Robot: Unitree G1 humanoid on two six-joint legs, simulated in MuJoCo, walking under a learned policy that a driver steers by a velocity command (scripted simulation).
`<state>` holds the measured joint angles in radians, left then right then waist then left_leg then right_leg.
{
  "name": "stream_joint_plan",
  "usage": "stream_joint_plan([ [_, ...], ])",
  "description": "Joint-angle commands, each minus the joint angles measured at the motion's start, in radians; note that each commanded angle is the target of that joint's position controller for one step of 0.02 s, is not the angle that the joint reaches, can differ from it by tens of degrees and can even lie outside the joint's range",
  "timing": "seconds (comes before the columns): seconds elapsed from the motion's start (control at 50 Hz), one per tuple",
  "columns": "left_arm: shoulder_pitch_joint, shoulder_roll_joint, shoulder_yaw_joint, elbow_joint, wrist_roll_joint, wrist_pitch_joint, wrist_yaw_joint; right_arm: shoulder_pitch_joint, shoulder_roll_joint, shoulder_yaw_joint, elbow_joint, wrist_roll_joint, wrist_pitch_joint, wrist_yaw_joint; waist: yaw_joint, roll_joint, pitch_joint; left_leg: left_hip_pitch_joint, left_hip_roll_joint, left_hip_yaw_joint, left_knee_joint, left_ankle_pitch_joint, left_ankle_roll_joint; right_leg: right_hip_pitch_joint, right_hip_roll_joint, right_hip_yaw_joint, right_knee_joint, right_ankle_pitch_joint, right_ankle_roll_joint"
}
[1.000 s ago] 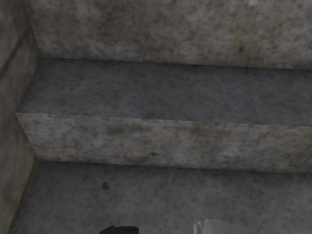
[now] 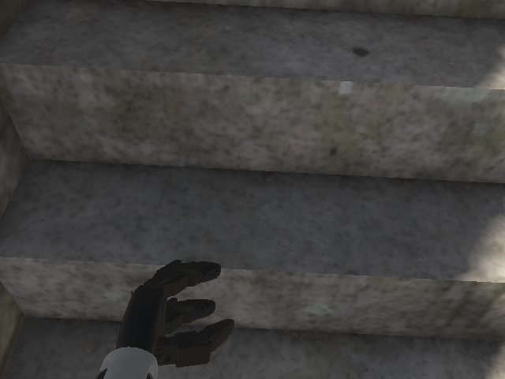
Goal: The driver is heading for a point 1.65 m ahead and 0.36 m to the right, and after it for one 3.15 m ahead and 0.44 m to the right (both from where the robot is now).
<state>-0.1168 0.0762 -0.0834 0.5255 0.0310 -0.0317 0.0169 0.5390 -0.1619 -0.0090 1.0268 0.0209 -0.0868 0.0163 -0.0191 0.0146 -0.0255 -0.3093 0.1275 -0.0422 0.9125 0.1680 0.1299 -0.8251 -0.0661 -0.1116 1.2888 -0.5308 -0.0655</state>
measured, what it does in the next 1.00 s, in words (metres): climbs: left foot 0.22 m higher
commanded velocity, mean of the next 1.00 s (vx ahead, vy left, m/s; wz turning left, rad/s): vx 0.50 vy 0.00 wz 0.00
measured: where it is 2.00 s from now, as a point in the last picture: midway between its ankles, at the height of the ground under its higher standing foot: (200, 87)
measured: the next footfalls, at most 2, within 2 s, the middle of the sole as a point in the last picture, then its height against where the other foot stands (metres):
left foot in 0.50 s outside the picture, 0.22 m higher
right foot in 1.14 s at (321, 220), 0.22 m higher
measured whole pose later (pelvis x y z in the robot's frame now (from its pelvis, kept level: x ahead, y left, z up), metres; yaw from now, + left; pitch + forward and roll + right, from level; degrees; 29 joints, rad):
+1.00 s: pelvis +0.39 +0.05 +0.36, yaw +0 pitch +6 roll -5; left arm -0.07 -0.01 -0.16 0.73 -0.02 -0.03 0.00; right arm 0.53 -0.07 0.00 0.99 -0.02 0.00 -0.05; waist -0.09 -0.03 -0.03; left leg -0.12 0.11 0.14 0.27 -0.24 0.02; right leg -1.58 -0.11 -0.05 2.16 -0.22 -0.01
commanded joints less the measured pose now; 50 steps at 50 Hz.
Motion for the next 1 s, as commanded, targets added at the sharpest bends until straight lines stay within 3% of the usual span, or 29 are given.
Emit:
stream_joint_plan([
  [0.02, 0.411, 0.229, 0.121, 0.218, 0.034, 0.046, 0.020, -0.494, 0.023, -0.008, -0.348, 0.006, -0.027, 0.025, 0.139, -0.173, -0.123, -0.756, -0.163, -0.213, 1.223, -0.308, 0.045, 0.514, -0.272, 0.822, -0.791, -0.404, -0.157],
  [0.04, 0.355, 0.159, 0.114, 0.277, 0.010, 0.027, 0.007, -0.502, 0.100, 0.027, -0.395, -0.010, -0.007, 0.025, 0.055, -0.130, 0.030, -0.881, -0.155, -0.196, 1.233, -0.283, 0.068, 0.398, -0.237, 0.609, -0.744, -0.342, -0.065],
  [0.08, 0.325, -0.005, 0.075, 0.393, 0.020, 0.007, -0.019, -0.336, 0.161, 0.065, -0.391, -0.008, 0.006, 0.030, -0.056, -0.135, 0.101, -0.992, -0.162, -0.238, 1.361, -0.194, 0.092, 0.326, -0.203, 0.374, -0.762, -0.124, 0.024],
  [0.1, 0.321, -0.009, 0.072, 0.404, 0.009, 0.003, -0.027, -0.259, 0.144, 0.071, -0.373, 0.004, 0.007, 0.030, -0.096, -0.157, 0.100, -1.019, -0.159, -0.227, 1.330, -0.157, 0.080, 0.334, -0.182, 0.265, -0.809, -0.043, 0.040],
  [0.14, 0.215, 0.050, 0.072, 0.386, 0.045, -0.012, -0.045, -0.242, 0.068, 0.068, -0.356, -0.002, 0.014, 0.021, -0.169, -0.138, 0.096, -0.904, -0.173, -0.164, 1.201, 0.009, 0.018, 0.134, -0.148, 0.077, -0.901, 0.030, 0.020],
  [0.16, 0.204, 0.080, 0.068, 0.399, 0.063, -0.019, -0.052, -0.273, 0.065, 0.065, -0.330, 0.000, 0.032, -0.008, -0.154, -0.162, 0.087, -0.932, -0.201, -0.115, 1.426, -0.003, -0.021, 0.117, -0.192, 0.110, -0.951, 0.044, -0.045],
  [0.2, 0.230, 0.110, 0.064, 0.445, 0.028, -0.027, -0.059, -0.322, 0.093, 0.079, -0.350, -0.007, 0.056, -0.047, -0.143, -0.172, 0.157, -1.074, -0.191, -0.099, 1.494, -0.055, -0.048, 0.132, -0.199, 0.098, -0.996, 0.032, -0.052],
  [0.3, 0.543, 0.139, 0.075, 0.525, -0.004, -0.049, -0.034, -0.584, 0.107, 0.119, -0.411, 0.018, 0.036, -0.066, 0.036, -0.092, 0.107, -1.316, -0.128, -0.011, 1.346, -0.072, -0.069, 0.460, -0.266, 0.178, -1.131, 0.055, -0.089],
  [0.34, 0.615, 0.176, 0.091, 0.538, -0.012, -0.053, -0.010, -0.604, 0.104, 0.128, -0.420, 0.024, 0.027, -0.066, 0.057, -0.090, 0.071, -1.406, -0.078, -0.036, 1.294, -0.159, -0.077, 0.674, -0.299, 0.204, -1.155, 0.091, -0.093],
  [0.36, 0.644, 0.219, 0.108, 0.546, 0.007, -0.045, 0.001, -0.687, 0.108, 0.138, -0.455, 0.000, 0.025, -0.051, 0.080, -0.062, 0.043, -1.334, -0.050, 0.060, 1.175, -0.194, -0.083, 0.686, -0.316, 0.179, -1.231, 0.136, -0.117],
  [0.4, 0.650, 0.229, 0.128, 0.582, -0.006, -0.002, 0.015, -0.760, 0.149, 0.161, -0.489, -0.026, 0.050, -0.023, 0.074, -0.101, -0.013, -1.177, 0.033, 0.126, 1.077, -0.363, -0.061, 0.778, -0.323, 0.120, -1.308, 0.330, -0.123],
  [0.44, 0.598, 0.207, 0.121, 0.577, -0.055, 0.013, 0.020, -0.817, 0.110, 0.172, -0.528, -0.012, 0.036, 0.002, 0.041, -0.115, -0.004, -0.726, 0.009, 0.254, 0.621, -0.496, 0.000, 0.619, -0.226, -0.066, -1.338, 0.762, -0.111],
  [0.46, 0.655, 0.248, 0.122, 0.595, -0.057, -0.004, 0.011, -0.795, 0.079, 0.147, -0.516, -0.015, 0.027, 0.008, 0.036, -0.214, -0.086, -0.516, -0.101, 0.365, 0.590, -0.686, 0.013, 0.653, -0.237, -0.063, -1.242, 1.390, -0.158],
  [0.5, 0.622, 0.331, 0.117, 0.612, -0.048, -0.051, -0.006, -0.405, -0.091, 0.065, -0.402, -0.030, 0.027, 0.026, -0.149, -0.373, -0.310, -0.233, -0.193, 0.234, 0.343, -0.769, 0.040, 0.931, -0.273, -0.004, -0.905, 2.215, -0.185],
  [0.52, 0.575, 0.385, 0.141, 0.577, -0.058, -0.087, -0.018, -0.210, -0.189, 0.022, -0.345, -0.085, 0.045, 0.039, -0.212, -0.263, -0.433, 0.027, -0.106, -0.112, 0.199, -0.703, 0.100, 0.794, -0.260, 0.064, -0.635, 2.130, -0.157],
  [0.54, 0.509, 0.277, 0.127, 0.525, -0.064, -0.101, -0.057, -0.074, -0.256, -0.014, -0.257, -0.109, 0.074, 0.017, -0.200, 0.071, -0.489, 0.262, 0.082, -0.667, -0.247, -0.868, 0.193, 0.461, -0.099, 0.116, -0.324, 1.564, -0.133],
  [0.56, 0.417, 0.159, 0.113, 0.549, -0.062, -0.100, -0.072, 0.027, -0.292, -0.040, -0.181, -0.121, 0.100, -0.018, -0.225, 0.203, -0.470, 0.318, 0.218, -1.052, -0.614, -0.953, 0.248, 0.183, 0.125, 0.289, 0.273, 0.614, -0.066],
  [0.58, 0.275, 0.055, 0.099, 0.450, -0.047, -0.105, -0.089, -0.064, -0.246, -0.023, -0.173, -0.117, 0.098, -0.015, -0.162, 0.126, -0.338, 0.130, 0.261, -1.046, -0.630, -0.959, 0.160, 0.010, 0.159, 0.484, 0.761, 0.547, -0.049],
  [0.6, 0.137, -0.004, 0.072, 0.330, -0.057, -0.098, -0.082, -0.185, -0.169, -0.003, -0.153, -0.104, 0.097, -0.002, -0.092, 0.062, -0.156, -0.038, 0.247, -0.842, -0.554, -0.967, 0.117, -0.136, 0.148, 0.449, 0.903, 0.546, -0.052],
  [0.62, 0.165, -0.015, 0.059, 0.332, -0.042, -0.084, -0.077, -0.218, -0.115, -0.005, -0.104, -0.109, 0.095, 0.009, -0.038, -0.008, -0.015, -0.153, 0.225, -0.660, -0.467, -0.796, 0.086, -0.214, 0.156, 0.467, 0.954, 0.602, -0.067],
  [0.66, 0.298, -0.002, 0.033, 0.333, -0.028, -0.070, -0.055, -0.272, 0.051, 0.027, -0.029, -0.108, 0.077, 0.030, 0.099, -0.080, 0.040, -0.232, 0.149, -0.353, -0.404, -0.547, -0.011, -0.273, 0.161, 0.494, 1.006, 0.642, -0.090],
  [0.72, 0.411, -0.019, 0.012, 0.339, -0.041, -0.028, -0.023, -0.320, -0.004, 0.025, -0.052, -0.089, 0.076, 0.026, 0.176, 0.035, 0.119, -0.230, 0.125, -0.015, -0.486, -0.268, -0.062, -0.410, 0.170, 0.453, 0.992, 0.540, -0.036],
  [0.74, 0.382, -0.032, 0.008, 0.337, -0.060, -0.006, -0.015, -0.284, 0.009, 0.038, -0.044, -0.109, 0.079, 0.026, 0.162, -0.001, 0.107, -0.245, 0.124, 0.018, -0.508, -0.271, -0.053, -0.445, 0.168, 0.402, 1.140, 0.521, -0.029],
  [0.78, 0.344, -0.032, 0.005, 0.305, -0.049, 0.006, 0.004, -0.240, -0.032, 0.034, -0.052, -0.094, 0.081, 0.020, 0.149, 0.004, 0.114, -0.196, 0.109, 0.077, -0.524, -0.259, -0.063, -0.579, 0.160, 0.373, 1.163, 0.550, 0.008],
  [0.86, 0.010, -0.067, -0.039, 0.172, -0.059, -0.030, 0.027, -0.014, -0.058, 0.009, -0.046, -0.072, 0.082, -0.007, -0.010, 0.112, 0.094, -0.044, 0.114, 0.067, -0.649, -0.288, -0.065, -0.809, 0.101, 0.226, 1.001, 0.520, 0.050],
  [0.88, -0.039, -0.071, -0.044, 0.156, -0.086, -0.038, 0.029, 0.050, -0.064, 0.001, -0.056, -0.071, 0.081, -0.022, -0.042, 0.112, 0.082, 0.030, 0.129, 0.042, -0.669, -0.301, -0.056, -0.857, 0.068, 0.209, 0.989, 0.477, 0.065],
  [0.9, -0.068, -0.073, -0.048, 0.139, -0.094, -0.044, 0.026, 0.089, -0.073, -0.009, -0.056, -0.062, 0.078, -0.038, -0.057, 0.124, 0.062, 0.107, 0.139, 0.023, -0.682, -0.299, -0.051, -0.908, 0.042, 0.199, 0.976, 0.452, 0.077],
  [0.94, -0.163, -0.105, -0.073, 0.085, -0.060, -0.028, 0.006, 0.149, -0.112, -0.029, -0.027, -0.048, 0.080, -0.071, -0.071, 0.146, -0.001, 0.228, 0.185, -0.021, -0.800, -0.172, -0.019, -0.854, -0.055, 0.075, 0.949, 0.355, 0.072],
  [1.0, -0.377, -0.172, -0.105, -0.030, -0.036, -0.027, -0.068, 0.244, -0.071, -0.030, 0.033, -0.028, 0.114, -0.087, -0.127, 0.087, -0.038, 0.423, 0.169, 0.039, -0.801, 0.067, -0.006, -0.818, -0.113, -0.007, 0.731, 0.207, 0.040],
])
Velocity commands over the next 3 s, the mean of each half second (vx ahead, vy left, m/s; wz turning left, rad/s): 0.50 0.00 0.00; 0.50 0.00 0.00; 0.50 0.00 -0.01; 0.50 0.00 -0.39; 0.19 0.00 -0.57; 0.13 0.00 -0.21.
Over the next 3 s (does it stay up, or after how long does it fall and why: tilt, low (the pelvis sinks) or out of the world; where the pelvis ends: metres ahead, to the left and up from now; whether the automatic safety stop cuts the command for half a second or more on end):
stays up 0.87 -0.15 0.90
